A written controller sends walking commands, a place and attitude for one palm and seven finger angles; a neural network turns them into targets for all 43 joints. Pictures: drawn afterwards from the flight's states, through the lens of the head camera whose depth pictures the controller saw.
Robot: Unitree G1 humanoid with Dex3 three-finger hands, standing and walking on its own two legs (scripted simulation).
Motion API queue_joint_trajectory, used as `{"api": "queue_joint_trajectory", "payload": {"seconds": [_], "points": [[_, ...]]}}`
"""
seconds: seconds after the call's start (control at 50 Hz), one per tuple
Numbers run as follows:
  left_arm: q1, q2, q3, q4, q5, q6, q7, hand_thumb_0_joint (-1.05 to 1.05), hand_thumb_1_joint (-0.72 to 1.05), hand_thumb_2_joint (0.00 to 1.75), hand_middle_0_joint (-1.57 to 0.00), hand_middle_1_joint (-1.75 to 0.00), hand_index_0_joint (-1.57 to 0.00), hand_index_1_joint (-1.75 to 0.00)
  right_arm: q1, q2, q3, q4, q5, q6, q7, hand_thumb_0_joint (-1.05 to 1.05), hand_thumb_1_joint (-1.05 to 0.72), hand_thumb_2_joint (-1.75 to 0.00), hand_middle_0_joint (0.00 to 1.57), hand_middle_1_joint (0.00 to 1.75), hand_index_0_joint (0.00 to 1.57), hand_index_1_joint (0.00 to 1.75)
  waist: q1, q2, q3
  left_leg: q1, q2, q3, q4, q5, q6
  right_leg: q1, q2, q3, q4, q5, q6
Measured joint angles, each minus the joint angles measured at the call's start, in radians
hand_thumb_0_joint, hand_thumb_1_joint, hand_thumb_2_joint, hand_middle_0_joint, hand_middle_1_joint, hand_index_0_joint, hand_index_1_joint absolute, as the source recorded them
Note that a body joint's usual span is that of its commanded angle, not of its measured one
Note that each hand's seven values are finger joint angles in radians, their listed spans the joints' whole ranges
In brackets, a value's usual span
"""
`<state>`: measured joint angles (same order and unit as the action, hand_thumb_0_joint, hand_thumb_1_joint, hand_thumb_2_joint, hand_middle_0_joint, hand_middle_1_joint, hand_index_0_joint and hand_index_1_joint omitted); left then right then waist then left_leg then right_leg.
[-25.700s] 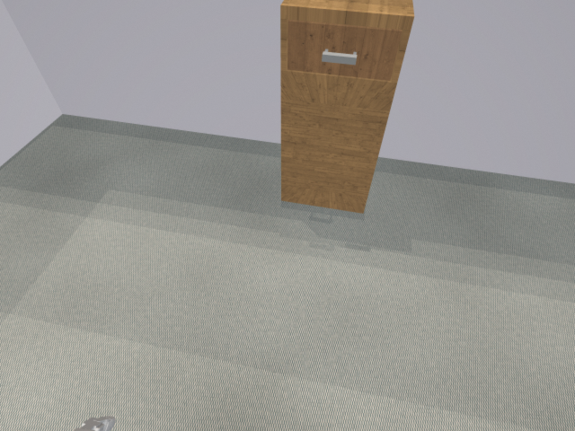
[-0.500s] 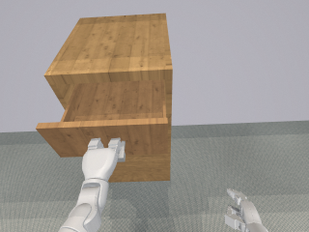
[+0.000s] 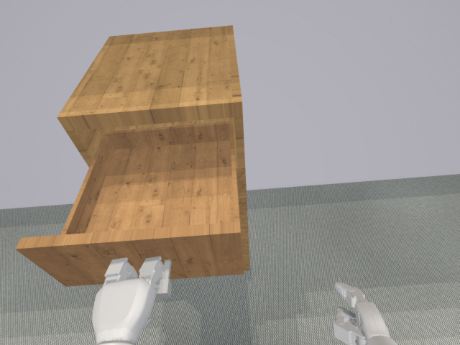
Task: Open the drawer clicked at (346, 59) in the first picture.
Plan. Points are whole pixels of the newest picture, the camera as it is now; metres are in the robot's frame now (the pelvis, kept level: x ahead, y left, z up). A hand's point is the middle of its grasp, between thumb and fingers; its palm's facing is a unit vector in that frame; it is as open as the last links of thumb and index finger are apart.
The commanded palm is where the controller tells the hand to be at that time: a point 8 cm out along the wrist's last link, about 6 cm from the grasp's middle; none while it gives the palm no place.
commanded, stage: pull the drawer open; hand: left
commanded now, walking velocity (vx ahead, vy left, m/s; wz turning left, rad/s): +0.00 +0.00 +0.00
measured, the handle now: (139, 278) +0.23 +0.18 +0.01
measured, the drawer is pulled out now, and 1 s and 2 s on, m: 0.29 0.30 0.28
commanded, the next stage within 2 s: open the thumb to release the handle in 0.24 s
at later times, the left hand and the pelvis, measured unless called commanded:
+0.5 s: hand (139, 312) +0.18 +0.18 -0.01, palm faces +0.04 -0.13 -0.99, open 5.9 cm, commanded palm +0.15 +0.18 +0.05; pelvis -0.01 +0.00 -0.01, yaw +1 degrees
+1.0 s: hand (139, 313) +0.18 +0.18 -0.01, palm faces +0.02 -0.14 -0.99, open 13.3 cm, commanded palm +0.16 +0.18 +0.05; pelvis -0.03 +0.00 +0.00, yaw +1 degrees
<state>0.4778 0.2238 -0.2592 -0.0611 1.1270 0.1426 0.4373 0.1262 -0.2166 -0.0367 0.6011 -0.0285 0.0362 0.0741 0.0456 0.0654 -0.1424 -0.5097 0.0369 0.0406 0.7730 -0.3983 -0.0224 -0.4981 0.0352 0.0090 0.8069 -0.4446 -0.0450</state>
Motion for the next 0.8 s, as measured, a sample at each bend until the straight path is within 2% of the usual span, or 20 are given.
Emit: {"api": "queue_joint_trajectory", "payload": {"seconds": [0.1,0.32,0.4,0.48,0.6,0.8], "points": [[0.009,-0.002,0.011,-0.009,0.001,-0.019,0.0,0.03,0.72,0.78,-0.24,-1.35,-0.46,-1.25,-0.006,0.002,0.004,-0.013,-0.007,-0.011,0.007,0.01,-0.9,-0.9,0.2,0.3,0.2,0.3,0.006,0.001,-0.001,-0.017,0.002,-0.002,0.028,-0.007,-0.001,-0.017,0.002,-0.002,0.027,-0.007,-0.003],[0.048,-0.005,0.022,-0.046,-0.001,-0.02,0.004,0.03,0.72,0.78,-0.23,-1.35,-0.46,-1.26,-0.001,0.009,0.016,-0.033,-0.01,-0.018,0.023,0.01,-0.9,-0.9,0.2,0.3,0.2,0.3,-0.004,-0.001,-0.01,-0.034,0.008,0.007,0.053,-0.025,0.0,-0.037,0.008,0.009,0.05,-0.019,-0.001],[0.02,0.017,0.01,-0.023,0.012,-0.037,0.041,0.02,0.71,0.8,-0.25,-1.35,-0.46,-1.28,-0.005,0.003,0.012,-0.011,-0.018,-0.014,0.0,0.01,-0.9,-0.9,0.2,0.3,0.2,0.3,0.008,-0.003,-0.002,-0.045,0.003,0.002,0.061,-0.027,0.001,-0.045,0.003,0.004,0.058,-0.023,0.0],[-0.034,0.013,-0.01,0.016,0.002,-0.028,0.067,0.01,0.67,0.8,-0.31,-1.34,-0.44,-1.3,-0.017,-0.003,0.004,0.027,-0.012,-0.01,-0.023,0.01,-0.9,-0.9,0.2,0.3,0.2,0.3,0.025,0.003,0.011,-0.045,-0.003,-0.009,0.059,-0.019,0.002,-0.039,-0.002,-0.007,0.052,-0.018,0.002],[-0.089,-0.003,-0.034,0.058,-0.007,0.009,0.054,0.0,0.47,0.72,-0.35,-1.31,-0.41,-1.29,-0.032,0.007,0.013,0.051,-0.002,-0.002,-0.045,0.01,-0.9,-0.9,0.2,0.3,0.2,0.3,0.033,0.002,0.024,-0.018,-0.008,-0.017,0.024,0.008,0.002,-0.009,-0.007,-0.014,0.02,0.003,0.002],[-0.149,0.005,-0.031,0.113,-0.016,0.005,0.011,0.0,-0.13,0.46,-0.33,-1.25,-0.37,-1.24,-0.047,0.02,0.027,0.043,0.003,-0.006,-0.06,0.01,-0.9,-0.9,0.2,0.3,0.2,0.3,0.031,-0.006,0.037,0.018,-0.007,-0.025,-0.018,0.042,-0.001,0.029,-0.004,-0.022,-0.024,0.036,-0.002]]}}
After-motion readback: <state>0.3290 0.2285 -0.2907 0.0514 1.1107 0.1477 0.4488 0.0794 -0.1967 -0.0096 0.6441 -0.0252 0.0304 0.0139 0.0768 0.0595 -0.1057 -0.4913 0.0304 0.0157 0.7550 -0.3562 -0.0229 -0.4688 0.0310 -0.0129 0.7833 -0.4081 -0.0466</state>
